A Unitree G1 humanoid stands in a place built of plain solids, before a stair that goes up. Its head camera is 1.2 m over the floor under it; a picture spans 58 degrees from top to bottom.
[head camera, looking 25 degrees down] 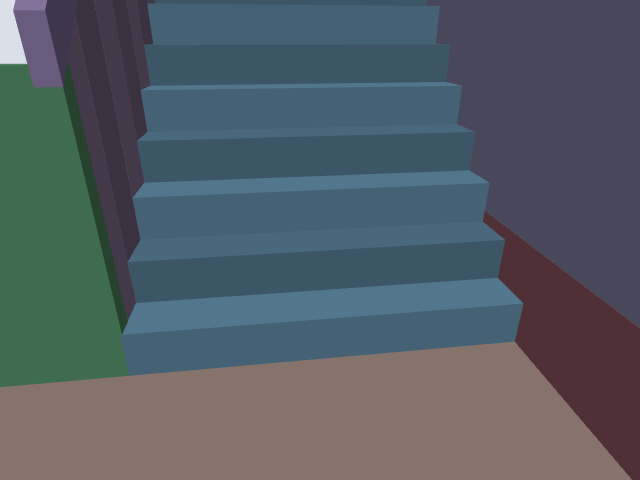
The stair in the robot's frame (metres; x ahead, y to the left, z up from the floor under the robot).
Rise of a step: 0.20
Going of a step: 0.21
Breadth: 1.60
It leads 8 degrees to the left of straight ahead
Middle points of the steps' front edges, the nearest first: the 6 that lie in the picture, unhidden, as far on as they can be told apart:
1.42 -0.06 0.20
1.63 -0.03 0.39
1.84 0.00 0.59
2.06 0.03 0.78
2.27 0.06 0.98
2.48 0.09 1.17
